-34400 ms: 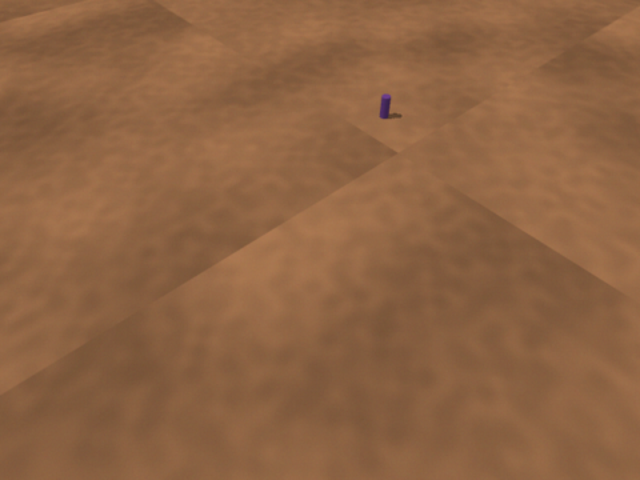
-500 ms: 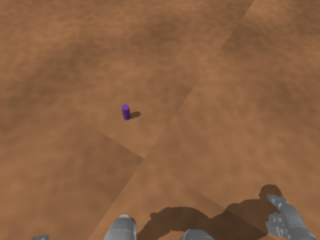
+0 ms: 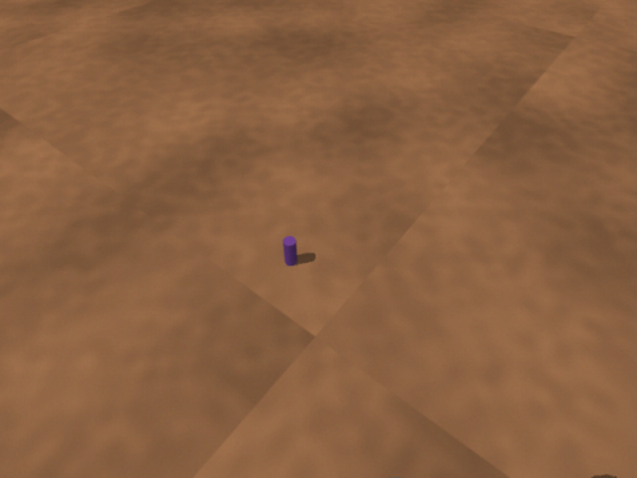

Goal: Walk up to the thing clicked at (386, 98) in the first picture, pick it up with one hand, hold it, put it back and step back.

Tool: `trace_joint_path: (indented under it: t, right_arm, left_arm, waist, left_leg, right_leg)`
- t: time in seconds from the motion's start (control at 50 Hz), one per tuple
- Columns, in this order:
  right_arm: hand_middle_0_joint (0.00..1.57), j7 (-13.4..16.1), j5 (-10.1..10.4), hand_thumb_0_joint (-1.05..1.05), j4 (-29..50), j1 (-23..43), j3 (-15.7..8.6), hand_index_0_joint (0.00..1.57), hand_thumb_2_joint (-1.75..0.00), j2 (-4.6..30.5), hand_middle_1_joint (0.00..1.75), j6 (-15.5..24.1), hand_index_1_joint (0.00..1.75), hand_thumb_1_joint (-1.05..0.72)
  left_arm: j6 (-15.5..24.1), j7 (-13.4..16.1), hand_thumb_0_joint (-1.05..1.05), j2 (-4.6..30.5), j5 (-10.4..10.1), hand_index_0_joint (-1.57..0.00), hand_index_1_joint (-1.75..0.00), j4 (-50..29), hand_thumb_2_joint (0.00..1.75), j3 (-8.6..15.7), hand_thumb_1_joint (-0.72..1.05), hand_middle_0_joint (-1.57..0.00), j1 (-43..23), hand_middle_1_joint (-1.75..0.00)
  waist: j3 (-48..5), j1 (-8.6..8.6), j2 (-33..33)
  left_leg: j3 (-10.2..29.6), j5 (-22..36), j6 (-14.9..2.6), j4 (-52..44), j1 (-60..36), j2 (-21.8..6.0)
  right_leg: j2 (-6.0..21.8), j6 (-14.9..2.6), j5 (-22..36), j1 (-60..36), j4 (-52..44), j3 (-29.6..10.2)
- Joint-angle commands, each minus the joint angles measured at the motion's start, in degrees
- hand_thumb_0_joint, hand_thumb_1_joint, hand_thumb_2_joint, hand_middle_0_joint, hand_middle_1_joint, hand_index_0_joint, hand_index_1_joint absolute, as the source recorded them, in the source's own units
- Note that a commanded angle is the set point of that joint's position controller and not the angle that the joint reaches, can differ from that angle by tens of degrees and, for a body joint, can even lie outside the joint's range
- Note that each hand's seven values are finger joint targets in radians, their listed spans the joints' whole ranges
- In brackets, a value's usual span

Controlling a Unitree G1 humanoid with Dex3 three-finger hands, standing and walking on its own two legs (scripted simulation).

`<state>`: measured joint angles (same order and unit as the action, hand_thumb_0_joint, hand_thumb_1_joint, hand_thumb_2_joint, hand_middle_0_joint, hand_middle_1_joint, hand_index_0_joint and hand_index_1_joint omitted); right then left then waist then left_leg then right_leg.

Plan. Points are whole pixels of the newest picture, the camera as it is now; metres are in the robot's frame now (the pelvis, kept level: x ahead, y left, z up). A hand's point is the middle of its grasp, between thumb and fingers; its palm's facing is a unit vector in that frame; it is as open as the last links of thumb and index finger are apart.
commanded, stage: step back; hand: left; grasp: from the side
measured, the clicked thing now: (290, 251) +1.03 +0.11 -0.70
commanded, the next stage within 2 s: stand in 0.72 s
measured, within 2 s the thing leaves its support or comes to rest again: neither
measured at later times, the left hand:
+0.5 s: hand out of the picture +0.10 +0.24 -0.14, palm faces +0.00 -0.92 -0.39, open 7.4 cm
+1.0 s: hand out of the picture +0.16 +0.24 -0.14, palm faces -0.05 -0.94 -0.33, open 7.4 cm
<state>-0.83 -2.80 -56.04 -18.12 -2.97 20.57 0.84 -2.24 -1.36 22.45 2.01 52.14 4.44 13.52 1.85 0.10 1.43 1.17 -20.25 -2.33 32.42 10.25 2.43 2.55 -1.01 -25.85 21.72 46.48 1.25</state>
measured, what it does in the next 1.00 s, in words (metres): steps on the spot: right foot, then left foot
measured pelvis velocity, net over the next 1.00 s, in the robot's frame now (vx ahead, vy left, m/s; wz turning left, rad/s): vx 0.07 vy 0.00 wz -0.02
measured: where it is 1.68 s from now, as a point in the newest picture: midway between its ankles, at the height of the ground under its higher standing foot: outside the picture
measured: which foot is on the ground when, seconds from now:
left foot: down 0.00-0.24, up 0.26-0.52, down 0.54-1.00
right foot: up 0.00-0.18, down 0.20-1.00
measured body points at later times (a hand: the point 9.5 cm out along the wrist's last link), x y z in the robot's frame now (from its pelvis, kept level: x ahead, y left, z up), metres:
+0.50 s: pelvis +0.05 -0.03 +0.00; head +0.09 -0.04 +0.45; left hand +0.10 +0.29 -0.11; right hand +0.14 -0.34 -0.13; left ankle +0.10 +0.12 -0.71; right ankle +0.06 -0.14 -0.73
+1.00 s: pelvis +0.07 +0.00 +0.01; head +0.07 +0.00 +0.46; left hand +0.17 +0.29 -0.12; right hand +0.17 -0.30 -0.11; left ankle +0.11 +0.12 -0.73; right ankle +0.05 -0.14 -0.73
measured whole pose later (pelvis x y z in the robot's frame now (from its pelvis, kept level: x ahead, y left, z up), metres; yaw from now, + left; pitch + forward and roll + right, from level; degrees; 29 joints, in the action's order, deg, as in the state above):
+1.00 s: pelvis +0.07 +0.00 +0.01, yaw -1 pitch -3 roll +0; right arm -1.1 -0.7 -63.0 -4.2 -0.5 19.7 1.3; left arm 1.3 -0.8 19.7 0.3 62.8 -0.7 6.3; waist 2.9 0.2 -0.3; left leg -2.6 -9.6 0.3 24.1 11.6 -1.6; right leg 1.9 1.6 -14.7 6.3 24.0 0.7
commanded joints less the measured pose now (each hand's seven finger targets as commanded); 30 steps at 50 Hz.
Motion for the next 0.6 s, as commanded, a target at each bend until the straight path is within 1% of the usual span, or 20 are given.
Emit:
trace_joint_path:
  t: [0.0, 0.02, 0.08, 0.14, 0.16, 0.18, 0.2, 0.22, 0.24, 0.26, 0.28, 0.32, 0.4, 0.46, 0.48, 0.5, 0.52, 0.54, 0.56, 0.58]
  right_arm:
    - [0.2, 1.4, -0.1, 0.0, 5.7, 7.1, -3.1, 0.2, -0.9, 14.3, 0.3, 2.6, 0.3, -0.9]
    - [0.2, 1.4, 0.1, 0.0, 5.2, 4.9, -3.5, 0.2, -0.9, 14.5, 0.3, 2.8, 0.3, -0.9]
    - [0.2, 0.9, 0.1, 0.0, 4.9, 3.6, -4.2, 0.2, -0.9, 16.2, 0.3, 2.2, 0.3, -0.9]
    - [0.2, 0.7, 0.5, 0.0, 6.0, 6.6, -4.2, 0.2, -0.9, 16.3, 0.3, 1.3, 0.3, -0.9]
    - [0.2, 0.6, 0.7, 0.0, 6.4, 7.3, -3.8, 0.2, -0.9, 15.1, 0.3, 0.9, 0.3, -0.9]
    - [0.2, 0.7, 1.0, 0.0, 6.5, 6.5, -3.0, 0.2, -0.9, 12.5, 0.3, 0.7, 0.3, -0.9]
    - [0.2, 0.8, 1.4, 0.0, 7.1, 4.7, -1.8, 0.2, -0.9, 8.5, 0.3, 0.8, 0.3, -0.9]
    - [0.2, 1.0, 1.4, 0.0, 8.1, 5.5, -1.3, 0.2, -0.9, 7.5, 0.3, 0.9, 0.3, -0.9]
    - [0.2, 1.7, 0.9, 0.0, 7.0, 5.6, -2.8, 0.2, -0.9, 12.2, 0.3, 0.6, 0.3, -0.9]
    - [0.2, 2.0, 0.8, 0.0, 6.4, 4.7, -3.4, 0.2, -0.9, 13.8, 0.3, 0.8, 0.3, -0.9]
    - [0.2, 1.7, 1.1, 0.0, 6.0, 5.2, -3.2, 0.2, -0.9, 13.6, 0.3, 1.2, 0.3, -0.9]
    - [0.2, 1.3, 1.3, 0.0, 4.5, 3.8, -2.6, 0.2, -0.9, 11.4, 0.3, 1.2, 0.3, -0.9]
    - [0.2, 1.0, 1.3, 0.0, 4.0, 4.0, -2.3, 0.2, -0.9, 9.8, 0.3, 0.4, 0.3, -0.9]
    - [0.2, 1.3, 1.4, 0.0, 3.4, 5.4, -2.2, 0.2, -0.9, 9.2, 0.3, 0.5, 0.3, -0.9]
    - [0.2, 1.5, 1.4, 0.0, 2.9, 4.9, -2.2, 0.2, -0.9, 8.8, 0.3, 0.7, 0.3, -0.9]
    - [0.2, 1.7, 1.3, 0.0, 2.0, 3.9, -2.5, 0.2, -0.9, 9.5, 0.3, 0.8, 0.3, -0.9]
    - [0.2, 1.9, 1.2, 0.0, 1.8, 4.8, -3.0, 0.2, -0.9, 11.2, 0.3, 0.9, 0.3, -0.9]
    - [0.2, 2.3, 1.0, 0.0, 2.2, 6.0, -3.3, 0.2, -0.9, 13.5, 0.3, 1.0, 0.3, -0.9]
    - [0.2, 2.3, 1.2, 0.0, 3.2, 9.9, -3.0, 0.2, -0.9, 15.3, 0.3, 0.9, 0.3, -0.9]
    - [0.2, 2.0, 1.7, 0.0, 3.7, 13.2, -3.0, 0.2, -0.9, 17.2, 0.3, 0.7, 0.3, -0.9]
  left_arm:
    - [3.5, -0.1, 0.0, 10.6, -0.9, -0.2, -0.3, -5.4, 0.9, 2.6, 0.9, -0.2, -5.3, -0.3]
    - [3.6, -0.2, 0.0, 10.7, -0.6, -0.2, -0.3, -4.8, 0.9, 2.6, 0.9, -0.2, -5.2, -0.3]
    - [3.7, -0.4, 0.0, 10.0, -0.6, -0.2, -0.3, -4.1, 0.9, 2.3, 0.9, -0.2, -6.3, -0.3]
    - [4.3, -0.1, 0.0, 9.6, -0.4, -0.2, -0.3, -2.2, 0.9, 2.4, 0.9, -0.2, -2.7, -0.3]
    - [4.7, 0.2, 0.0, 9.4, -0.2, -0.2, -0.3, -0.8, 0.9, 2.5, 0.9, -0.2, -0.3, -0.3]
    - [5.2, 0.7, 0.0, 10.1, 0.1, -0.2, -0.3, 0.3, 0.9, 2.8, 0.9, -0.2, 1.9, -0.3]
    - [5.8, 1.2, 0.0, 12.4, 0.6, -0.2, -0.3, 0.8, 0.9, 3.7, 0.9, -0.2, 4.2, -0.3]
    - [6.2, 1.6, 0.0, 17.8, 0.7, -0.2, -0.3, 0.1, 0.9, 4.7, 0.9, -0.2, 5.0, -0.3]
    - [6.2, 1.4, 0.0, 19.2, 0.6, -0.2, -0.3, -1.2, 0.9, 4.9, 0.9, -0.2, 2.1, -0.3]
    - [6.1, 1.4, 0.0, 18.7, 0.1, -0.2, -0.3, -1.8, 0.9, 4.6, 0.9, -0.2, 0.6, -0.3]
    - [6.5, 1.5, 0.0, 16.1, -0.3, -0.2, -0.3, -2.2, 0.9, 4.1, 0.9, -0.2, 0.6, -0.3]
    - [7.1, 1.9, 0.0, 13.5, -1.0, -0.2, -0.3, -1.6, 0.9, 2.9, 0.9, -0.2, -0.7, -0.3]
    - [6.9, 2.2, 0.0, 13.3, -0.7, -0.2, -0.3, -2.2, 0.9, 2.1, 0.9, -0.2, -3.2, -0.3]
    - [6.0, 2.6, 0.0, 13.0, -1.3, -0.2, -0.3, -2.8, 0.9, 1.3, 0.9, -0.2, -4.4, -0.3]
    - [5.5, 2.7, 0.0, 13.0, -1.7, -0.2, -0.3, -2.8, 0.9, 1.3, 0.9, -0.2, -4.7, -0.3]
    - [5.0, 2.7, 0.0, 12.6, -1.9, -0.2, -0.3, -3.0, 0.9, 1.0, 0.9, -0.2, -4.9, -0.3]
    - [4.7, 2.7, 0.0, 11.2, -2.0, -0.2, -0.3, -3.2, 0.9, 0.4, 0.9, -0.2, -4.0, -0.3]
    - [4.3, 2.7, 0.0, 9.8, -2.3, -0.2, -0.3, -3.1, 0.9, -0.1, 0.9, -0.2, -3.6, -0.3]
    - [3.5, 2.8, 0.0, 8.7, -2.7, -0.2, -0.3, -2.2, 0.9, -0.3, 0.9, -0.2, -2.1, -0.3]
    - [3.0, 3.1, 0.0, 10.1, -2.6, -0.2, -0.3, -0.7, 0.9, 0.2, 0.9, -0.2, -1.2, -0.3]
  waist:
    - [7.2, -1.02, -7.0]
    - [6.2, -0.14, -7.8]
    - [4.8, 1.74, -11.1]
    - [2.4, -0.53, -12.3]
    - [1.2, -2.07, -10.3]
    - [-0.5, -3.12, -6.1]
    - [-2.4, -3.78, 3.7]
    - [-2.4, -4.55, 12.1]
    - [0.5, -3.99, 7.1]
    - [3.5, -3.18, 5.9]
    - [3.8, -2.79, 2.8]
    - [2.2, -1.34, 3.6]
    - [-0.6, -0.7, 6.8]
    - [-3.4, -0.44, 8.2]
    - [-4.2, 0.21, 8.2]
    - [-5.2, 0.79, 6.2]
    - [-6.1, 0.4, 2.2]
    - [-7.2, -0.1, -3.2]
    - [-7.2, -1.86, -6.4]
    - [-6.8, -1.98, -9.1]
  left_leg:
    - [17.1, -8.2, -7.63, -18.0, 1.0, -14.5]
    - [15.8, -4.6, -7.09, -17.0, 0.3, -13.8]
    - [14.0, -8.5, -7.23, -16.5, 3.5, -13.6]
    - [9.6, -9.6, -6.42, -12.0, 7.4, -12.3]
    - [7.7, -6.3, -5.45, -6.9, 9.3, -11.1]
    - [5.6, -3.0, -3.87, -0.5, 12.3, -9.2]
    - [2.7, -3.4, -1.71, 11.5, 18.0, -5.5]
    - [-0.3, -12.7, 0.67, 20.8, 26.7, 1.1]
    - [4.8, -14.9, 1.03, 25.2, 23.8, -2.0]
    - [6.0, -14.1, 1.02, 26.0, 22.7, -3.3]
    - [6.9, -11.0, 0.78, 26.0, 23.7, -3.9]
    - [5.8, -5.6, 0.83, 23.6, 20.2, -4.6]
    - [0.2, -2.5, 2.3, 13.1, 11.5, -5.3]
    - [-3.7, 3.2, 2.21, 4.2, 5.7, -4.2]
    - [-4.9, 8.7, 1.79, -1.1, 2.9, -3.4]
    - [-4.3, 16.0, 1.35, -5.2, -0.3, -3.2]
    - [-1.0, 23.6, 0.12, -4.6, -3.6, -6.0]
    - [6.3, 28.2, -2.08, -5.6, -4.1, -12.2]
    - [13.4, 21.6, -6.41, -9.1, 1.2, -18.4]
    - [15.3, 15.8, -10.35, -9.9, 7.5, -21.9]
  right_leg:
    - [0.5, -0.58, 2.0, 9.0, -0.2, -3.2]
    - [0.2, -0.52, 2.8, 9.0, 0.0, -2.2]
    - [-1.1, 0.24, 2.4, 2.0, -5.4, -0.5]
    - [-2.9, -0.21, 7.1, -7.5, -13.7, 2.3]
    - [-4.5, -0.48, 8.9, -12.8, -17.8, 3.3]
    - [-4.2, -0.64, 9.9, -18.8, -20.7, 1.2]
    - [3.3, -2.21, 6.0, -24.9, -25.2, -11.6]
    - [16.0, -8.09, -3.1, -24.6, -31.9, -32.3]
    - [21.2, -12.97, -5.6, -17.2, -32.0, -37.1]
    - [21.5, -14.89, -2.7, -12.8, -31.5, -35.9]
    - [18.5, -13.6, 7.4, -15.0, -29.7, -29.6]
    - [12.9, -8.87, 21.4, -14.2, -26.7, -17.9]
    - [11.2, -8.72, 33.4, -8.8, -23.0, -10.1]
    - [10.0, -7.38, 46.5, -9.5, -16.6, -6.3]
    - [8.9, -6.4, 46.7, -9.2, -13.4, -5.4]
    - [7.6, -4.66, 42.8, -8.3, -10.5, -5.1]
    - [5.7, -2.93, 36.5, -5.1, -8.5, -4.4]
    - [2.4, -1.38, 26.6, -3.0, -6.1, -3.6]
    - [-1.5, -0.28, 11.3, -4.3, -4.7, -2.3]
    - [-1.8, -0.34, -0.3, -9.7, -3.4, -1.1]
